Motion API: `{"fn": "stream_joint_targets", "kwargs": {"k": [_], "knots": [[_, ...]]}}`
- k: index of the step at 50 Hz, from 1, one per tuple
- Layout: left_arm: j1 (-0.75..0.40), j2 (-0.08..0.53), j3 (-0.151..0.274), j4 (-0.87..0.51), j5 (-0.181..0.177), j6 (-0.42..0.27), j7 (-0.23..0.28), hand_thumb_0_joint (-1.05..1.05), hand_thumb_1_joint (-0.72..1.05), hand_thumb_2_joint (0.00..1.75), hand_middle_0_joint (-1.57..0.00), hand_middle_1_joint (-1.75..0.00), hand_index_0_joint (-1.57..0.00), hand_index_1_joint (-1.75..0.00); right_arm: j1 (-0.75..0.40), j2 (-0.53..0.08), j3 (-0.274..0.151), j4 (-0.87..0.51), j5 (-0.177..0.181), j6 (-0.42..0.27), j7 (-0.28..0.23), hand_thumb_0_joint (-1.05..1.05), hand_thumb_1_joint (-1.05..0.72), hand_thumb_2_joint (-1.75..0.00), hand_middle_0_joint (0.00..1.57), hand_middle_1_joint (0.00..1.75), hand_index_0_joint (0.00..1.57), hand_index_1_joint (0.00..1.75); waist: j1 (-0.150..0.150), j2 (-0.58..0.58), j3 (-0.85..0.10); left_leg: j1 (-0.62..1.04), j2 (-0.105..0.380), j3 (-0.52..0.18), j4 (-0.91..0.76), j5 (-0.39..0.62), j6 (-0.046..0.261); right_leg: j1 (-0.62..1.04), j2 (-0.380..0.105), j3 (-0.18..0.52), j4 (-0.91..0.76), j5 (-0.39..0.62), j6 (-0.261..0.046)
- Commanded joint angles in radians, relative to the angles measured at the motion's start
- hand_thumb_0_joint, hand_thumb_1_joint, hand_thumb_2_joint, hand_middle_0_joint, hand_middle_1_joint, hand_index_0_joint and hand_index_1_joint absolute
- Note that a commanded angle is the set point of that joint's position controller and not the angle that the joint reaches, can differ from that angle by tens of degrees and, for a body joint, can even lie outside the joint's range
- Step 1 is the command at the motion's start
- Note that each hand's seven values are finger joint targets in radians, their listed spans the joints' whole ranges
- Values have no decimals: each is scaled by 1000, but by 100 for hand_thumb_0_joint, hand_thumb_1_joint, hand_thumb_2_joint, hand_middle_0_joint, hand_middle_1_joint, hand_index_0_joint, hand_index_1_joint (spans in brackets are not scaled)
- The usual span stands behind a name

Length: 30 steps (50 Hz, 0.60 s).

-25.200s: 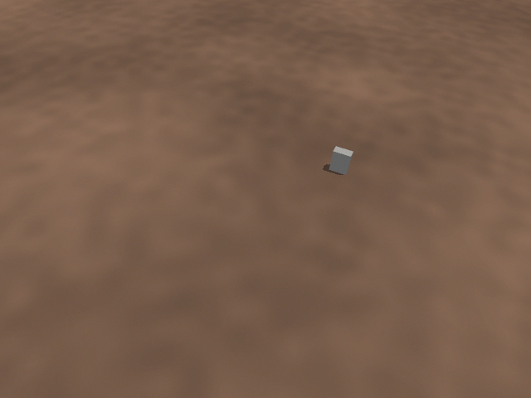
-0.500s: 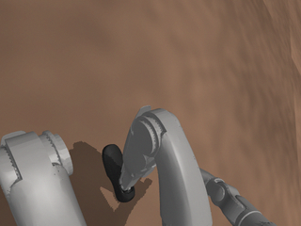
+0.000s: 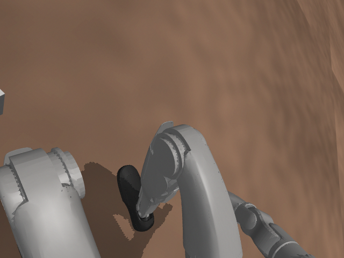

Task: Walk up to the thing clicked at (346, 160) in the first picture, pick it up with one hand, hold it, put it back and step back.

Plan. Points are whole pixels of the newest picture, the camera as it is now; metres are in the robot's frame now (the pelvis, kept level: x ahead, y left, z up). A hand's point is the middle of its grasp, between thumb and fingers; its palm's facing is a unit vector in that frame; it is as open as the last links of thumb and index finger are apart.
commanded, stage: withdraw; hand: left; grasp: from the side
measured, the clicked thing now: out of the picture +0.44 +0.25 -0.22
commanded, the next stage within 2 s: rise in 0.16 s
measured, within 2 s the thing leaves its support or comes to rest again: neither
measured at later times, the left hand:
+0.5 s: hand out of the picture +0.36 +0.38 -0.06, palm faces +0.35 -0.89 -0.28, open 17.4 cm
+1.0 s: hand out of the picture +0.26 +0.31 +0.15, palm faces +0.31 -0.85 -0.43, open 17.4 cm
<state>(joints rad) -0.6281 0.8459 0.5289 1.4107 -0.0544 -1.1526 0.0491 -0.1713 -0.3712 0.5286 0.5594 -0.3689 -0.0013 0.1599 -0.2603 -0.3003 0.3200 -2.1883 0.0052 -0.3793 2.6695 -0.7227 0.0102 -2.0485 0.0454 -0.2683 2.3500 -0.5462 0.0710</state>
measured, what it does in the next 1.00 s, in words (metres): rises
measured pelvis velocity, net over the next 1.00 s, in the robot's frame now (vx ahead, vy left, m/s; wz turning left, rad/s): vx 0.05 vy -0.02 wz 0.24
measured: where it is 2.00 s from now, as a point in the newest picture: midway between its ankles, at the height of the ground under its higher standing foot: (100, 236)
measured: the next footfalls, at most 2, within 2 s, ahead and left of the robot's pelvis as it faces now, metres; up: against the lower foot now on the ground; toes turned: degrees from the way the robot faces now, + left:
none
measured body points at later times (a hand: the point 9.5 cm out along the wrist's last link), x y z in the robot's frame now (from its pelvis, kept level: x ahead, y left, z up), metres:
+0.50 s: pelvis +0.01 -0.01 +0.05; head +0.18 +0.15 +0.43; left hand +0.33 +0.43 -0.04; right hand +0.22 -0.23 -0.03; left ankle +0.08 +0.11 -0.25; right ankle +0.16 -0.12 -0.25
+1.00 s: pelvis +0.05 -0.02 +0.25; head +0.20 +0.04 +0.67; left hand +0.24 +0.35 +0.18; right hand +0.29 -0.22 +0.14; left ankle +0.08 +0.11 -0.25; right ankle +0.16 -0.13 -0.25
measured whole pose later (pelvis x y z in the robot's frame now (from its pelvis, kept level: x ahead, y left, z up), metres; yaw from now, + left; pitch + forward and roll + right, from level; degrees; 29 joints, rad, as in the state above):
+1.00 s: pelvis +0.05 -0.02 +0.25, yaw +14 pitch +30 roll -3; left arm -0.01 0.40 0.21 0.39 0.03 0.01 0.08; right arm 0.10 -0.24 0.01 0.51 0.05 0.08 -0.06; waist -0.05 0.00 -0.17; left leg -1.62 0.03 -0.06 1.76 -0.66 -0.01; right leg -1.61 -0.02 -0.05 1.70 -0.61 0.00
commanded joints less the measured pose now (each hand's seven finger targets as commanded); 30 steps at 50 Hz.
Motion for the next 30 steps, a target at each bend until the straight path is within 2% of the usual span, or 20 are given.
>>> {"fn": "stream_joint_targets", "kwargs": {"k": [1,4,7,8,10,11,13,14,15,16,17,19,21,22,23,24,25,27,28,30], "knots": [[-158,231,55,-293,-9,-24,-31,0,-53,9,-7,-5,-7,-5,65,-373,-174,-4,14,27,-24,0,-92,-90,20,30,20,30,-39,744,-651,470,70,89,-442,172,-62,256,30,-78,-102,138,-84],[-117,162,9,-428,-30,48,-72,0,-54,11,-8,-7,-8,-7,87,-364,-226,-15,49,27,-25,0,-92,-90,20,30,20,30,-7,764,-711,470,63,112,-474,148,-58,242,22,-56,-117,126,-89],[-65,82,-45,-507,-62,141,-131,0,-56,10,-9,-8,-10,-7,129,-345,-277,-7,95,28,-34,0,-91,-90,20,30,20,30,7,743,-736,433,53,137,-483,147,-49,214,19,-32,-133,129,-93],[-88,38,-86,-502,-78,169,-155,0,-57,9,-9,-7,-9,-7,131,-341,-288,-6,117,26,-38,0,-91,-90,20,30,20,30,-13,706,-693,377,47,139,-484,100,-40,179,17,-31,-141,104,-93],[-64,14,-76,-503,-107,220,-180,0,-61,7,-6,-7,-8,-6,154,-331,-311,-1,146,20,-45,0,-90,-90,20,30,20,30,-1,627,-669,324,42,145,-484,65,-27,161,16,-20,-161,82,-93],[-103,14,-75,-512,-114,235,-191,0,-61,6,-5,-7,-7,-5,168,-329,-319,2,157,21,-47,0,-90,-90,20,30,20,30,-9,607,-661,310,41,140,-487,41,-22,139,12,-20,-161,63,-93],[-136,-1,-85,-505,-116,258,-206,0,-61,5,-3,-6,-6,-4,179,-317,-334,8,172,16,-50,0,-88,-89,20,30,20,30,-3,575,-639,278,37,142,-491,-8,-11,118,8,-11,-165,24,-94],[-151,-14,-92,-507,-113,268,-210,0,-53,6,-4,0,-2,0,186,-306,-341,10,179,14,-50,0,-80,-88,20,30,20,30,1,550,-649,281,36,144,-489,-8,-9,112,6,-5,-169,20,-95],[-90,117,-57,-381,50,336,-172,0,-52,7,-7,-4,-6,-5,199,-244,-370,31,213,30,-55,0,-88,-91,20,30,20,30,81,603,-724,374,39,171,-552,23,-12,111,-1,15,-198,-5,-99],[-162,92,-70,-470,43,358,-160,0,-53,7,-6,-4,-5,-5,213,-243,-380,13,218,38,-55,0,-91,-91,20,30,20,30,63,634,-766,392,43,173,-565,23,-14,116,1,22,-205,-11,-101],[-201,86,-76,-530,52,371,-154,0,-53,8,-6,-5,-5,-6,225,-248,-397,12,229,44,-56,0,-91,-91,20,30,20,30,70,673,-793,419,45,171,-597,9,-18,103,-5,27,-199,-15,-101],[-177,147,-39,-614,85,434,-134,0,-55,8,-8,-4,-6,-5,241,-235,-431,-2,246,57,-60,0,-93,-92,20,30,20,30,128,736,-912,508,45,185,-645,19,-23,113,-12,50,-210,-16,-105],[-100,162,-10,-621,111,506,-120,0,-57,8,-9,-5,-7,-7,281,-228,-465,4,267,72,-68,0,-96,-92,20,30,20,30,151,768,-958,547,39,208,-667,96,-28,115,-15,71,-208,22,-111],[-107,153,-24,-658,115,533,-115,0,-49,12,-7,-8,-7,-8,289,-213,-475,5,278,79,-73,0,-90,-90,20,30,20,30,154,757,-972,530,35,224,-669,108,-25,117,-14,82,-224,27,-115],[-98,133,-30,-687,119,565,-108,0,-56,5,-5,-5,-5,-6,302,-200,-491,5,291,86,-79,0,-90,-90,20,30,20,30,163,750,-983,545,33,235,-677,128,-23,110,-17,94,-237,37,-117],[-50,145,-11,-697,123,598,-100,0,-54,6,-6,-6,-5,-6,309,-188,-503,3,303,93,-84,0,-90,-90,20,30,20,30,179,741,-994,539,29,247,-690,133,-21,125,-17,105,-251,34,-119],[-23,121,-17,-722,124,631,-95,0,-54,6,-6,-6,-6,-6,314,-180,-516,-2,313,99,-90,0,-90,-90,20,30,20,30,186,726,-1003,549,27,250,-706,140,-21,123,-20,113,-263,35,-119],[57,31,-62,-748,126,699,-92,0,-56,5,-6,-6,-6,-6,312,-164,-546,-19,333,105,-99,0,-90,-90,20,30,20,30,184,657,-994,547,24,254,-738,128,-12,124,-24,123,-304,23,-118],[72,-13,-92,-776,124,730,-90,0,-54,7,-6,-7,-6,-7,307,-156,-559,-29,345,104,-102,0,-90,-90,20,30,20,30,178,625,-989,541,23,251,-767,90,-6,124,-26,130,-327,-1,-118],[110,-51,-121,-862,119,789,-80,0,-52,8,-7,-7,-7,-7,312,-146,-578,-57,365,105,-113,0,-90,-90,20,30,20,30,182,558,-1000,545,19,250,-823,27,5,179,-28,141,-394,-45,-113]]}}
